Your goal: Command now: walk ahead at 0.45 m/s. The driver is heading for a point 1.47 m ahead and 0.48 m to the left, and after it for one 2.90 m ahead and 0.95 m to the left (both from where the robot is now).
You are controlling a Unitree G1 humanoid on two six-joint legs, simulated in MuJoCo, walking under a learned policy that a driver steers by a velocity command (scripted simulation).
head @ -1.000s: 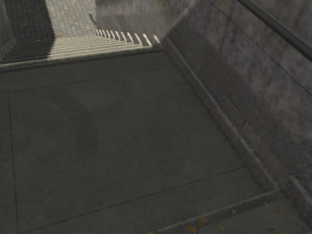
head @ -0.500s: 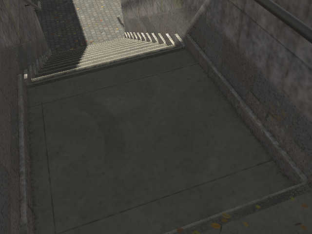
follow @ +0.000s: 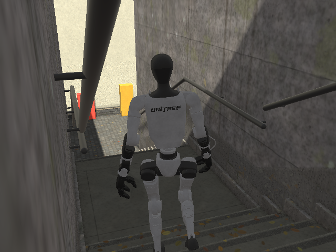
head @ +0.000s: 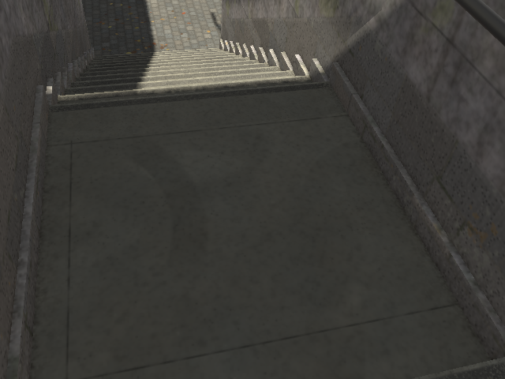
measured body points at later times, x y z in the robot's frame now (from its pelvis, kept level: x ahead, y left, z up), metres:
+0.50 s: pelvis +0.30 +0.01 -0.13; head +0.30 +0.02 +0.32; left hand +0.45 +0.25 -0.25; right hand +0.18 -0.21 -0.27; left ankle +0.06 +0.09 -0.63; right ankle +0.34 -0.06 -0.88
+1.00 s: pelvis +0.65 +0.09 -0.31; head +0.69 +0.10 +0.13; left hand +0.55 +0.32 -0.46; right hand +0.87 -0.09 -0.43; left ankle +0.72 +0.20 -1.04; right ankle +0.49 -0.08 -0.78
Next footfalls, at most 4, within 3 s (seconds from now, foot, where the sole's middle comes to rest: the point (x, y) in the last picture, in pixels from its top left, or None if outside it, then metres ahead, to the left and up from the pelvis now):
0.46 right None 0.38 -0.06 -0.92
0.90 left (198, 340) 0.76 0.21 -1.07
1.28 right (260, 277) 1.03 0.02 -1.07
1.80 left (170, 249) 1.12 0.37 -1.07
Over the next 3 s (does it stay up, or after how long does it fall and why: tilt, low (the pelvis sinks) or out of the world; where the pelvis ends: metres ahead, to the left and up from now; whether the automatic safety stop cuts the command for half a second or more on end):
stays up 1.44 0.49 -0.30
